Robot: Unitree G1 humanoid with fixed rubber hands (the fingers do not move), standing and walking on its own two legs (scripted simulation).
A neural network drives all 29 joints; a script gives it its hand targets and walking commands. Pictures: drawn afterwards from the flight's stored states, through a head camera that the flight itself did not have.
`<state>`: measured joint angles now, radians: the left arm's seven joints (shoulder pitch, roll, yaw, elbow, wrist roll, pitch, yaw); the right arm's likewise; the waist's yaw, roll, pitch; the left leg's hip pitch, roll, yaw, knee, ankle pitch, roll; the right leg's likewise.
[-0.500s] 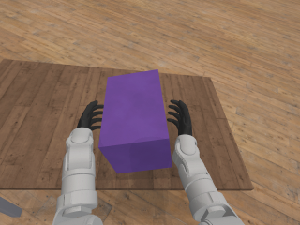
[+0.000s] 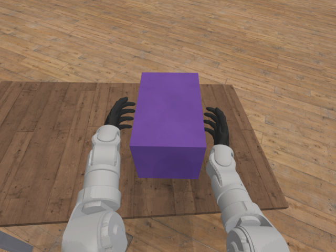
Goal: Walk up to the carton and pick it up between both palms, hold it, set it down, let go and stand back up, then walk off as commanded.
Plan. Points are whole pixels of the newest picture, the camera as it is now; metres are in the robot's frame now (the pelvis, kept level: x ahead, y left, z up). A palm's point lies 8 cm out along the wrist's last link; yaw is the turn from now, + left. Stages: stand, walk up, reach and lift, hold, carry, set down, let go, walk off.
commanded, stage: set down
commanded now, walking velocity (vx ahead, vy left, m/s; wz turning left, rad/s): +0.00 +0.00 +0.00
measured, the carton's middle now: (168, 123) +0.46 -0.06 +0.02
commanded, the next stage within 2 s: none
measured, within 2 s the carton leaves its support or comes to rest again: rests again in 1.58 s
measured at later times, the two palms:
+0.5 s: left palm (131, 112) +0.42 +0.05 +0.11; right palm (221, 161) +0.32 -0.18 +0.02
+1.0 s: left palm (118, 133) +0.44 +0.09 +0.01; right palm (208, 156) +0.35 -0.15 +0.00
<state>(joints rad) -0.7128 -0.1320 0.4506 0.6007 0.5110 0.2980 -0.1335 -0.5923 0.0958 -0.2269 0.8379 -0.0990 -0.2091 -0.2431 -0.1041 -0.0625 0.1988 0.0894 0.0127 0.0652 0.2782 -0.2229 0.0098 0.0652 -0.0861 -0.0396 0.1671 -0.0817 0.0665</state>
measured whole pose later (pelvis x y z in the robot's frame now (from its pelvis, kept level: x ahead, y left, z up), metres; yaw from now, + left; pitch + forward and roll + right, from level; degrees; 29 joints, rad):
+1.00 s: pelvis +0.01 +0.00 +0.00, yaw +4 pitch +9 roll -3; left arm -0.84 -0.03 0.44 1.03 0.53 0.00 -0.02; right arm -0.69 0.21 -0.68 1.23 -0.32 -0.48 -0.32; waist -0.18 -0.10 0.01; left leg -0.33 0.04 0.00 0.44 -0.26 0.00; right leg -0.25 -0.06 -0.12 0.18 -0.07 0.02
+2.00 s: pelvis -0.01 -0.01 -0.01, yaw +2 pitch +17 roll -2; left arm -0.90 -0.04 0.53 1.15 0.55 -0.25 -0.03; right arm -0.64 0.25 -0.79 1.18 -0.43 -0.66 -0.31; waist -0.15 -0.06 -0.06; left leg -0.53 0.05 0.04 0.44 -0.21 0.00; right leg -0.47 -0.05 -0.09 0.20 -0.03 0.04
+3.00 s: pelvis -0.01 -0.02 -0.02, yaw +2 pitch +19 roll -3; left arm -0.91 -0.04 0.61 1.12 0.62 -0.31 -0.04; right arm -0.68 0.28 -0.84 1.17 -0.45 -0.71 -0.30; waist -0.16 -0.03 -0.06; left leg -0.64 0.07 0.01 0.57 -0.27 -0.01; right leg -0.59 -0.04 -0.11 0.36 -0.10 0.04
